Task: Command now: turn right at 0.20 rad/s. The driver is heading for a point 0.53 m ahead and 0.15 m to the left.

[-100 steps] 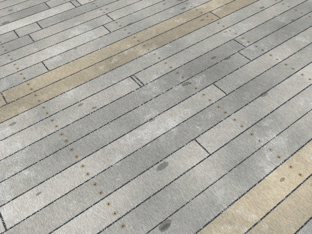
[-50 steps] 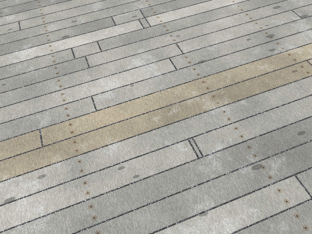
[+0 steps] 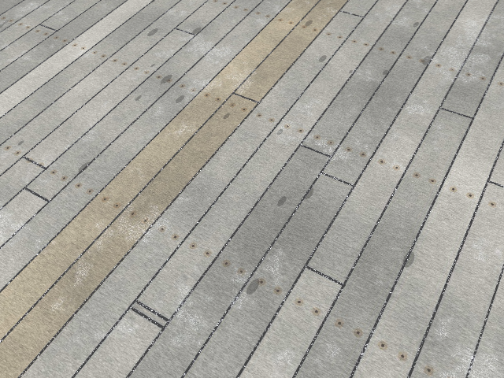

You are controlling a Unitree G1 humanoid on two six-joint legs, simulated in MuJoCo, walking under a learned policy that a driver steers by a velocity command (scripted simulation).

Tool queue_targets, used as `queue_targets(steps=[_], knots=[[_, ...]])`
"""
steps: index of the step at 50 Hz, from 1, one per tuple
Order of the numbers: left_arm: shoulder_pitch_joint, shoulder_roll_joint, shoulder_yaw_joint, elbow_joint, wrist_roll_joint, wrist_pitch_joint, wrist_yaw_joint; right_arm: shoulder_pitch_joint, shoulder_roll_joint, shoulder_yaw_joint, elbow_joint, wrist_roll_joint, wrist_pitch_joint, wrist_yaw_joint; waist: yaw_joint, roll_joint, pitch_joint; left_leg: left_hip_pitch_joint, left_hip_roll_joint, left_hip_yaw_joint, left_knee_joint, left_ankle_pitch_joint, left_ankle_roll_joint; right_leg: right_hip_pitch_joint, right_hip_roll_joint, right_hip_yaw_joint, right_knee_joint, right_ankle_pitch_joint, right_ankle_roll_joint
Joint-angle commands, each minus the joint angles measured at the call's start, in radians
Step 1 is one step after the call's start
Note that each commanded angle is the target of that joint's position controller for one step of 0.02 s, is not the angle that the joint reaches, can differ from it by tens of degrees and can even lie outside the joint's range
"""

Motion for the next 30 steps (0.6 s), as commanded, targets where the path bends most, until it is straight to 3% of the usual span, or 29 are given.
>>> queue_targets(steps=[1,2,4,5,6,7,8,9,10,11,14,15,16,17,18,19,20,23,27,30], knots=[[-0.001,0.118,0.028,-0.046,0.010,-0.009,-0.006,-0.019,-0.065,-0.005,-0.060,0.005,-0.013,0.012,0.029,-0.179,-0.137,0.074,0.030,0.014,-0.100,-0.009,0.009,0.113,-0.255,0.210,-0.084,0.312,-0.186],[-0.011,0.095,0.018,-0.036,0.011,-0.011,-0.011,-0.011,-0.053,0.000,-0.057,0.004,-0.014,0.017,0.021,-0.169,-0.132,0.121,0.037,0.017,-0.166,0.014,0.015,0.096,-0.249,0.205,-0.079,0.294,-0.177],[-0.012,0.059,0.000,-0.003,0.008,-0.022,-0.020,0.021,-0.025,0.014,-0.041,-0.009,-0.023,0.027,-0.016,-0.127,-0.108,0.267,0.033,0.028,-0.433,0.244,0.042,0.042,-0.205,0.164,-0.077,0.183,-0.119],[0.028,0.056,-0.002,0.016,0.025,-0.033,-0.021,0.034,-0.053,0.014,-0.042,-0.021,-0.024,0.023,0.000,-0.093,-0.127,0.340,0.068,-0.023,-0.430,0.315,0.064,0.014,-0.158,0.131,-0.064,0.025,-0.069],[0.076,0.061,-0.002,0.018,0.048,-0.041,-0.024,0.025,-0.129,0.005,-0.054,-0.020,-0.023,0.016,0.056,0.041,-0.124,0.347,0.160,-0.134,-0.412,0.379,0.123,-0.024,-0.072,0.048,0.008,-0.169,-0.020],[0.061,0.049,-0.004,0.004,0.048,-0.048,-0.020,0.008,-0.155,-0.004,-0.035,-0.008,-0.020,0.014,0.069,0.143,-0.106,0.235,0.178,-0.199,-0.451,0.033,0.216,0.006,-0.008,-0.061,0.030,-0.201,0.023],[-0.008,0.098,0.010,0.006,0.029,-0.054,-0.013,0.030,-0.153,-0.009,-0.045,-0.002,-0.017,0.013,0.008,0.147,-0.040,0.164,0.182,-0.270,-0.535,-0.255,0.248,-0.013,0.009,-0.108,0.110,-0.227,0.039],[-0.045,0.104,0.020,-0.004,0.011,-0.062,-0.008,0.065,-0.152,-0.006,-0.029,-0.004,-0.019,0.009,-0.007,0.178,0.013,0.142,0.214,-0.348,-0.592,-0.383,0.260,-0.065,0.011,-0.134,0.156,-0.234,0.039],[-0.058,0.081,0.018,-0.008,0.000,-0.069,-0.005,0.083,-0.151,-0.003,-0.026,0.000,-0.022,0.005,-0.009,0.213,0.053,0.125,0.226,-0.402,-0.616,-0.404,0.270,-0.081,0.005,-0.132,0.156,-0.234,0.036],[-0.055,0.069,0.017,-0.013,-0.004,-0.081,-0.009,0.085,-0.151,-0.004,-0.026,0.007,-0.025,0.001,-0.006,0.224,0.069,0.120,0.231,-0.425,-0.616,-0.387,0.272,-0.078,-0.007,-0.116,0.137,-0.214,0.030],[0.029,0.036,0.023,0.020,-0.009,-0.122,-0.026,0.034,-0.126,-0.001,-0.058,0.020,-0.022,-0.011,0.052,0.179,0.013,0.051,0.151,-0.350,-0.552,-0.283,0.224,0.134,-0.032,-0.102,-0.045,-0.125,-0.007],[0.085,0.061,0.035,0.038,-0.009,-0.126,-0.024,0.008,-0.097,0.006,-0.078,0.019,-0.025,-0.011,0.076,0.130,-0.021,-0.013,0.111,-0.306,-0.474,-0.230,0.192,0.246,-0.082,-0.064,-0.071,-0.099,-0.019],[0.164,0.110,0.052,0.057,0.002,-0.129,-0.020,-0.031,-0.041,0.020,-0.111,0.022,-0.032,-0.012,0.104,-0.016,-0.035,-0.159,0.016,-0.174,-0.276,-0.176,0.139,0.355,-0.180,0.092,-0.144,-0.271,-0.063],[0.226,0.170,0.071,0.074,0.003,-0.129,-0.025,-0.045,-0.015,0.029,-0.146,0.029,-0.046,-0.008,0.113,-0.190,-0.026,-0.295,-0.036,-0.063,-0.050,-0.134,0.112,0.416,-0.353,0.363,-0.285,-0.440,-0.153],[0.219,0.151,0.068,0.081,0.007,-0.130,-0.024,-0.050,-0.067,0.013,-0.160,0.036,-0.056,-0.005,0.098,-0.200,0.044,-0.417,0.025,-0.075,0.125,-0.195,0.117,0.394,-0.458,0.467,-0.309,-0.424,-0.221],[0.228,0.102,0.055,0.075,0.000,-0.135,-0.019,-0.028,-0.084,0.006,-0.144,0.032,-0.066,0.005,0.092,-0.126,0.050,-0.435,0.047,-0.107,0.204,-0.165,0.123,0.410,-0.435,0.388,-0.289,-0.269,-0.216],[0.207,0.099,0.055,0.082,-0.002,-0.134,-0.016,0.006,-0.064,0.006,-0.137,0.040,-0.068,0.009,0.062,-0.126,0.033,-0.483,0.067,-0.104,0.248,-0.099,0.128,0.445,-0.425,0.350,-0.297,-0.276,-0.205],[0.164,0.083,0.048,0.080,-0.003,-0.131,-0.015,-0.030,-0.035,0.015,-0.143,0.031,-0.063,0.034,0.066,-0.092,0.053,-0.451,0.101,-0.055,0.218,0.036,0.106,0.386,-0.345,0.103,-0.337,-0.013,-0.147],[0.157,0.137,0.060,0.099,-0.006,-0.127,-0.013,-0.097,0.012,0.038,-0.188,0.021,-0.064,0.066,0.077,-0.111,0.048,-0.287,0.104,0.033,0.014,0.219,0.067,0.259,-0.294,-0.116,-0.344,0.152,-0.125],[0.190,0.168,0.068,0.126,-0.020,-0.121,-0.016,-0.148,-0.010,0.036,-0.215,0.021,-0.064,0.079,0.087,-0.113,0.055,-0.175,0.069,0.097,-0.108,0.253,0.093,0.237,-0.300,-0.194,-0.330,0.189,-0.098]])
